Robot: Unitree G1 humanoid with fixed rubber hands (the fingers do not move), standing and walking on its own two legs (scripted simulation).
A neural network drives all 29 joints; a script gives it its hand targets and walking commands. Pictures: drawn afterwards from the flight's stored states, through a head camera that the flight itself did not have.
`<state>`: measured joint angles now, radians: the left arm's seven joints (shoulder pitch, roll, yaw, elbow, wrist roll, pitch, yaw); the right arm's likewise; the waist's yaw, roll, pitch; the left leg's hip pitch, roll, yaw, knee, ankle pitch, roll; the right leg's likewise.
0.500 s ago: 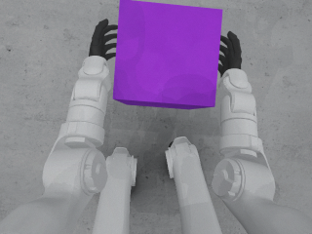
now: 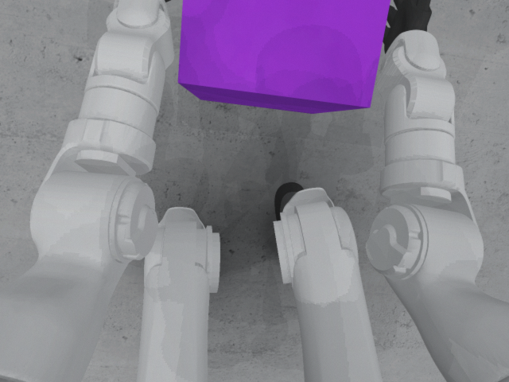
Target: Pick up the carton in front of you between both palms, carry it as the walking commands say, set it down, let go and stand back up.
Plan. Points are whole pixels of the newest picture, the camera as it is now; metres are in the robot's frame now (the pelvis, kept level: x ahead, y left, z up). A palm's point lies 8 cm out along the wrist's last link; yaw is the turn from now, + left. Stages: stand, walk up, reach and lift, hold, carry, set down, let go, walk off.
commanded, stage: set down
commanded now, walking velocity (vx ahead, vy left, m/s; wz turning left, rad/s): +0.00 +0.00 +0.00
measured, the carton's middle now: (273, 29) +0.53 -0.11 -0.24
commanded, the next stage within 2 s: none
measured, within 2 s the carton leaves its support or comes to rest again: rests again in 0.54 s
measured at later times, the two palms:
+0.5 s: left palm (152, 6) +0.56 +0.05 -0.20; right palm (388, 43) +0.48 -0.25 -0.19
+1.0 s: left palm (150, 7) +0.56 +0.05 -0.21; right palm (388, 43) +0.48 -0.25 -0.20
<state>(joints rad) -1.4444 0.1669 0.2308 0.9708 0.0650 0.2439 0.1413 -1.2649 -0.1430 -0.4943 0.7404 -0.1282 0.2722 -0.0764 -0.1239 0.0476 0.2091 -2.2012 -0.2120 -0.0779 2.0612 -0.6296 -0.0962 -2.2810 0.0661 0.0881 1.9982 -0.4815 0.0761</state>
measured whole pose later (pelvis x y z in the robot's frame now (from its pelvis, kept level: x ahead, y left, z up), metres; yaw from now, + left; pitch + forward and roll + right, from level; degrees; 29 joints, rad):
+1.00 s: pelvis +0.00 +0.01 -0.03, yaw -1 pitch +39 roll -2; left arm -1.53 0.22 0.22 1.12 0.11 0.17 0.06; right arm -1.36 -0.23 -0.53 0.96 -0.15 0.19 0.05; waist -0.14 0.05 0.34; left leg -2.22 -0.17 -0.05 2.19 -0.65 -0.04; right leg -2.26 0.01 0.05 2.11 -0.52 0.07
